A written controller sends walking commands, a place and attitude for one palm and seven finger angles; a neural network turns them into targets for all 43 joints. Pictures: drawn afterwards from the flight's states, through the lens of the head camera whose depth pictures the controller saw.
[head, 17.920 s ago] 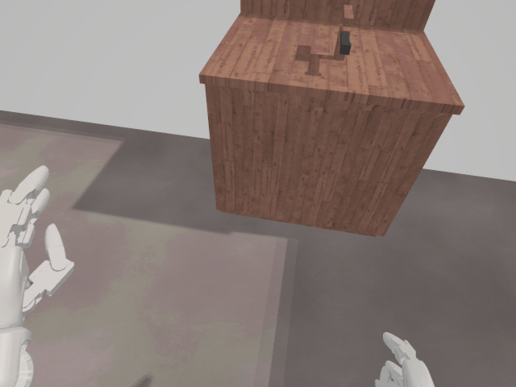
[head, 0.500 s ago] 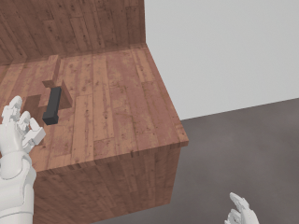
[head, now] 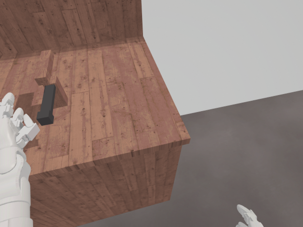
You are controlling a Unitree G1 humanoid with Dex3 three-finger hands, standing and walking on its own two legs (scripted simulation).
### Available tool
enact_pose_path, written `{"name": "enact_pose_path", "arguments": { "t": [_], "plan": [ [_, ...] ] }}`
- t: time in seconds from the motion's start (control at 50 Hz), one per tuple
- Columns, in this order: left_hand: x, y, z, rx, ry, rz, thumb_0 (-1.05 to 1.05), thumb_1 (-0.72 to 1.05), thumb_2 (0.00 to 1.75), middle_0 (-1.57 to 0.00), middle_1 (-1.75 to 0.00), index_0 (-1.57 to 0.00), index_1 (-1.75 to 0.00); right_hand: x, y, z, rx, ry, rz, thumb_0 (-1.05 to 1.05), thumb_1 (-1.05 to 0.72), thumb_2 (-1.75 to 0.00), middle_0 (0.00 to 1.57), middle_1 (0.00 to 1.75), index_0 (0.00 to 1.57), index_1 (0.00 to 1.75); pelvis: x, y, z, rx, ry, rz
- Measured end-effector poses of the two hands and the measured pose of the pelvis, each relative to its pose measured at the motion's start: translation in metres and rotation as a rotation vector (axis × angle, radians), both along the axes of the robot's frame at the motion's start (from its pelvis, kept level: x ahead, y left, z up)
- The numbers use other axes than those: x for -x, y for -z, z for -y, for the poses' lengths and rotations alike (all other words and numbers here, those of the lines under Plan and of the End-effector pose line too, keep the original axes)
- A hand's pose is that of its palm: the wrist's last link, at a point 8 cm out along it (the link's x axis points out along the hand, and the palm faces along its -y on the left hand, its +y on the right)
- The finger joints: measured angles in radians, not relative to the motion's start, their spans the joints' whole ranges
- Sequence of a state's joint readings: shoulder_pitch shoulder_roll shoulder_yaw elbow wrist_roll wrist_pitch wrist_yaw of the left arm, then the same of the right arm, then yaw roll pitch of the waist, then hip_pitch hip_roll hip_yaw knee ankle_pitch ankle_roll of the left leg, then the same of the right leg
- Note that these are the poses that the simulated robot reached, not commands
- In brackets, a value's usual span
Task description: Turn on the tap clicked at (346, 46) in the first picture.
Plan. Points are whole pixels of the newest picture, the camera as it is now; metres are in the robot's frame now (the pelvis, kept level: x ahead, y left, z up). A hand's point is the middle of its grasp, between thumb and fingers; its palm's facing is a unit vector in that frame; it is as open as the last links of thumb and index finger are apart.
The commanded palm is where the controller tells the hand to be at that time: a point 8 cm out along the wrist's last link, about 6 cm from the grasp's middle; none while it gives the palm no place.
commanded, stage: reach beside the lever's end, fingers flat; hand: left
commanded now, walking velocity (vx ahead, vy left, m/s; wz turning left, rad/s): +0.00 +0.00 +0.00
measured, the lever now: (45, 117) +0.34 +0.30 +0.12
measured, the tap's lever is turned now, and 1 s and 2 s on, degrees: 0 4 31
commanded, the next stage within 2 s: push the lever round in 0.18 s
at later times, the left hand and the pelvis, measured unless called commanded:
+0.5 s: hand (36, 129) +0.31 +0.31 +0.11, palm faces +0.52 -0.85 -0.08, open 7.8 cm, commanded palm +0.26 +0.34 +0.11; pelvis +0.00 +0.00 +0.00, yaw +0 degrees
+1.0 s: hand (46, 128) +0.32 +0.28 +0.11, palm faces +0.52 -0.85 -0.08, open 7.7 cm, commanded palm +0.28 +0.31 +0.11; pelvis +0.00 +0.00 +0.00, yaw +1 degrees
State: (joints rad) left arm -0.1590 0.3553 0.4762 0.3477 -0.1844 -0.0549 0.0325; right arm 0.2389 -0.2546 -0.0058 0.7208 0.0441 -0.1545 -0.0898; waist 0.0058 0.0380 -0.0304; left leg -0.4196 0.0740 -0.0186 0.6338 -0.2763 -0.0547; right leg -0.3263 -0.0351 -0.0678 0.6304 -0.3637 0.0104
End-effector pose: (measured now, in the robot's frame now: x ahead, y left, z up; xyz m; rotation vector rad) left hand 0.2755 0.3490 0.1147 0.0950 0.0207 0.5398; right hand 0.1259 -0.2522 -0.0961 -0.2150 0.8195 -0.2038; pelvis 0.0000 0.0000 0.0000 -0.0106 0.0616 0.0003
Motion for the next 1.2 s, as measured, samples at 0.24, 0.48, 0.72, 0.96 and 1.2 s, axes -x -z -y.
{"name": "enact_pose_path", "arguments": {
  "t": [0.24, 0.48, 0.72, 0.96, 1.2],
  "plan": [
    [0.011, 0.0, -0.004, -0.01, -0.026, 0.016, 0.02, 0.9, 0.9, -0.15, -0.15, -0.16, -0.15, -0.002, 0.002, -0.008, -0.009, -0.011, -0.004, 0.01, -0.9, -0.9, 0.2, 0.3, 0.21, 0.3, -0.001, 0.001, -0.003, 0.002, -0.003, 0.006],
    [0.009, -0.003, 0.006, -0.003, -0.001, 0.029, 0.02, 0.9, 0.9, -0.15, -0.15, -0.15, -0.15, -0.019, -0.005, -0.01, -0.017, -0.03, 0.046, 0.01, -0.9, -0.9, 0.2, 0.3, 0.21, 0.3, -0.001, 0.0, -0.002, 0.001, -0.003, 0.005],
    [0.01, 0.0, 0.021, -0.001, -0.012, 0.034, 0.02, 0.9, 0.9, -0.15, -0.15, -0.16, -0.15, -0.021, -0.004, -0.009, -0.016, -0.044, 0.044, 0.01, -0.9, -0.9, 0.2, 0.3, 0.21, 0.3, 0.001, 0.001, 0.002, -0.001, -0.008, 0.016],
    [0.007, -0.001, 0.028, -0.004, -0.014, 0.034, 0.03, 0.92, 0.91, -0.15, -0.15, -0.15, -0.15, -0.014, 0.001, -0.004, -0.02, -0.039, 0.024, 0.01, -0.9, -0.9, 0.2, 0.3, 0.21, 0.3, 0.002, 0.001, 0.005, 0.0, -0.011, 0.016],
    [-0.001, 0.002, 0.045, 0.011, -0.04, 0.041, 0.01, 0.91, 0.92, -0.15, -0.15, -0.15, -0.15, -0.015, 0.003, -0.006, -0.02, -0.056, 0.012, 0.01, -0.9, -0.9, 0.2, 0.3, 0.2, 0.3, 0.005, 0.002, 0.005, -0.001, -0.018, 0.015]
  ]
}}
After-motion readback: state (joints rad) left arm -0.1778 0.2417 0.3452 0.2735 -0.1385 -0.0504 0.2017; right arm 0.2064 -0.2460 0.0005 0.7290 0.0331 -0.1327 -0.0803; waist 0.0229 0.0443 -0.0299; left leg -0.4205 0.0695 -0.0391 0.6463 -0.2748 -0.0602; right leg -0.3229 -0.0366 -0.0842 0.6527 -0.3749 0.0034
